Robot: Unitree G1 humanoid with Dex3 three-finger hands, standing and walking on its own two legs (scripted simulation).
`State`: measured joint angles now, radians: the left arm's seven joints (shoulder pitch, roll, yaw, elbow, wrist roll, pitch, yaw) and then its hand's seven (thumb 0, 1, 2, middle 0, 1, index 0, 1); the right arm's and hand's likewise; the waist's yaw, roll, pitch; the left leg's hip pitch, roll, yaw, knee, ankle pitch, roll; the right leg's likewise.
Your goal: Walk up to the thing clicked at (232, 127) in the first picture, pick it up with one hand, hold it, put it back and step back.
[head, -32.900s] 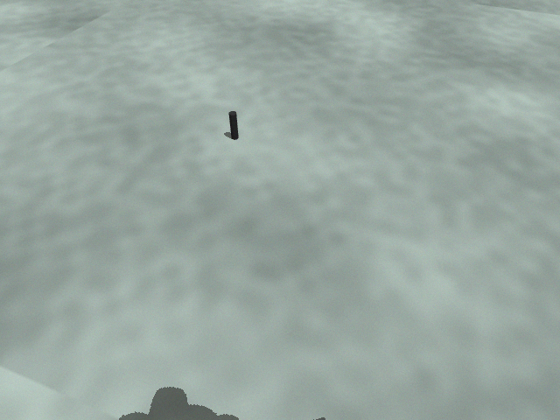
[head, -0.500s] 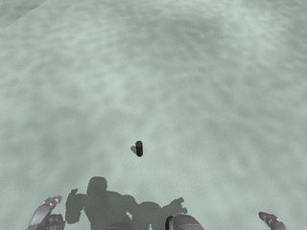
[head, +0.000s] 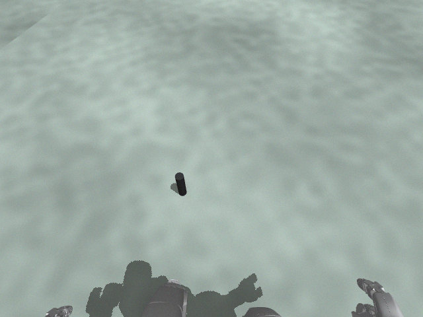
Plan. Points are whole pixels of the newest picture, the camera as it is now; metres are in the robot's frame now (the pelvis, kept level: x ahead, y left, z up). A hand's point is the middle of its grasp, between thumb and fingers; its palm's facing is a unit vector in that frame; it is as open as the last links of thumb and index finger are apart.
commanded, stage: step back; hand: left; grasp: from the side
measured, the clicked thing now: (181, 184) +0.72 +0.17 -0.67
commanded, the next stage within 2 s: stand in 1.88 s
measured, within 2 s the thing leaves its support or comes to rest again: neither
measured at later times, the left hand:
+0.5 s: hand out of the picture -0.05 +0.24 -0.14, palm faces +0.05 -0.94 -0.33, open 7.4 cm
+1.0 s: hand out of the picture -0.26 +0.21 -0.13, palm faces +0.11 -0.89 -0.44, open 7.4 cm
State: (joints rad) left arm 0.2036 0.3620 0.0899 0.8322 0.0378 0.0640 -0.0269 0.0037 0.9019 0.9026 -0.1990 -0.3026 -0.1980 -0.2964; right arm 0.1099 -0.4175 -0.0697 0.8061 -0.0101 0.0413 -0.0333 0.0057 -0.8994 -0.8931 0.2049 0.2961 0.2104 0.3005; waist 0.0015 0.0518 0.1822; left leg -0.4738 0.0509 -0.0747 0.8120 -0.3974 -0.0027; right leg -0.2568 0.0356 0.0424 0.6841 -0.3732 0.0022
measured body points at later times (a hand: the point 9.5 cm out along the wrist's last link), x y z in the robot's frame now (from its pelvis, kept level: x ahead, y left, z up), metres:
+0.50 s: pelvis -0.16 -0.03 +0.02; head -0.10 +0.01 +0.46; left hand -0.06 +0.29 -0.12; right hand -0.05 -0.34 -0.07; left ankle -0.11 +0.09 -0.72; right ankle -0.20 -0.20 -0.61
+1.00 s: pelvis -0.31 -0.08 +0.00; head -0.29 -0.09 +0.45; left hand -0.27 +0.26 -0.10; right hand -0.24 -0.40 -0.13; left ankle -0.36 +0.03 -0.72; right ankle -0.27 -0.22 -0.72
